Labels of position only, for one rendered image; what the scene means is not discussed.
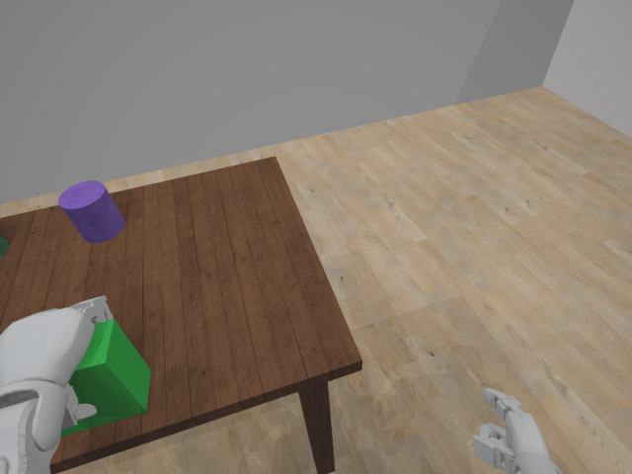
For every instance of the right robot forearm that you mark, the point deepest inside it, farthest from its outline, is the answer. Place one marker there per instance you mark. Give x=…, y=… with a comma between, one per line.
x=531, y=463

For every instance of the table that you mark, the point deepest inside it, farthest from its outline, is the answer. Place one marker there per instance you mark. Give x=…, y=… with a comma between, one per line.
x=215, y=281

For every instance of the sponge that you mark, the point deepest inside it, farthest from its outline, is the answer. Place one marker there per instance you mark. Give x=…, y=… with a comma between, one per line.
x=112, y=376

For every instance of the robot left hand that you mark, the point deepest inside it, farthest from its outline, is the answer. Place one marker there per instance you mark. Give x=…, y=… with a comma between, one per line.
x=49, y=346

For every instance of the left robot forearm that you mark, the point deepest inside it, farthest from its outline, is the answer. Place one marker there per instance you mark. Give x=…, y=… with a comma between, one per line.
x=31, y=418

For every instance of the robot right hand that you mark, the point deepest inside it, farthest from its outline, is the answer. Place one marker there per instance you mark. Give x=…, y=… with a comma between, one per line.
x=498, y=447

